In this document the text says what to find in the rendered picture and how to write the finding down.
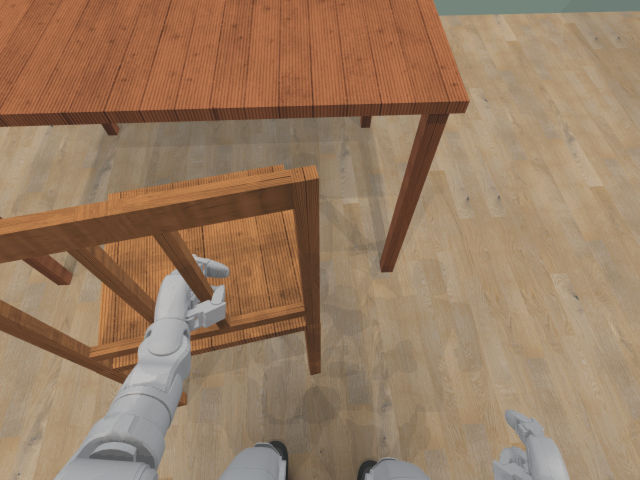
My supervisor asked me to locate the robot right hand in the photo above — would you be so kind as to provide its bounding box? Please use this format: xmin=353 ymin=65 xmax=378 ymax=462
xmin=492 ymin=410 xmax=570 ymax=480

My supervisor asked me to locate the robot left upper arm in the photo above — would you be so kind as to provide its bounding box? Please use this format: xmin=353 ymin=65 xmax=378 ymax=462
xmin=58 ymin=458 xmax=158 ymax=480

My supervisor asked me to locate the table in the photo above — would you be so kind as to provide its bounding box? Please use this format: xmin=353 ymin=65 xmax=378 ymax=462
xmin=0 ymin=0 xmax=470 ymax=285

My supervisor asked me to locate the robot left forearm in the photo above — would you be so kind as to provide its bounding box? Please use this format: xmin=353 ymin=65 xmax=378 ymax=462
xmin=54 ymin=318 xmax=191 ymax=480

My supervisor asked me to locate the chair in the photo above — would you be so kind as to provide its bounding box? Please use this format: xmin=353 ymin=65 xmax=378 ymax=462
xmin=0 ymin=164 xmax=321 ymax=407

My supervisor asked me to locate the robot right foot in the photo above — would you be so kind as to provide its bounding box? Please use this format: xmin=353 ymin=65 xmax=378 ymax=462
xmin=357 ymin=460 xmax=377 ymax=480

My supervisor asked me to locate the robot left thigh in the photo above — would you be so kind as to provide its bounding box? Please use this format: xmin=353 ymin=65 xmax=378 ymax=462
xmin=219 ymin=447 xmax=286 ymax=480

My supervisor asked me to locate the robot left hand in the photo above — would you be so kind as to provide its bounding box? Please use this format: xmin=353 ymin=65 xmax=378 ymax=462
xmin=154 ymin=254 xmax=229 ymax=332

